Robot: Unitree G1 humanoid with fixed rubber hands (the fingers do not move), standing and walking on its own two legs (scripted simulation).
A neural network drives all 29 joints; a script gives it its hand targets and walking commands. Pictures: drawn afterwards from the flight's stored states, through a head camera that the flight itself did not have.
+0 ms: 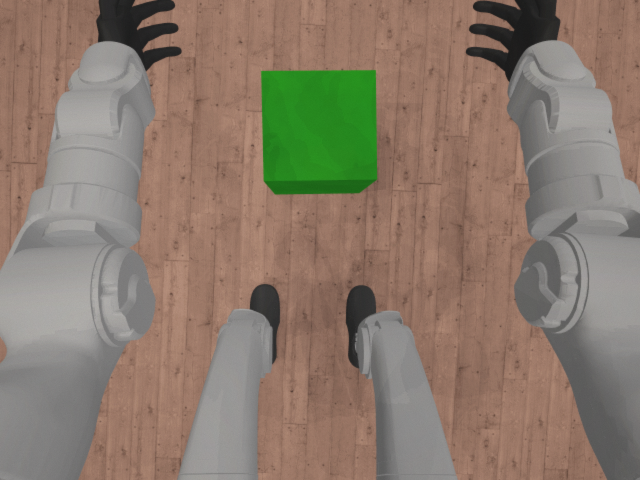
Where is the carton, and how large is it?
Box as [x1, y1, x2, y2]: [261, 70, 376, 194]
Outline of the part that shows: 375,70 261,71 263,176 264,181 275,194 359,192 376,179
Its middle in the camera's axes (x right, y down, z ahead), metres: +0.00 -0.22 +0.83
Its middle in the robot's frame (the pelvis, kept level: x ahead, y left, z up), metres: +0.56 +0.00 -0.53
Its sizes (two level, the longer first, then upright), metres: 0.210 0.200 0.250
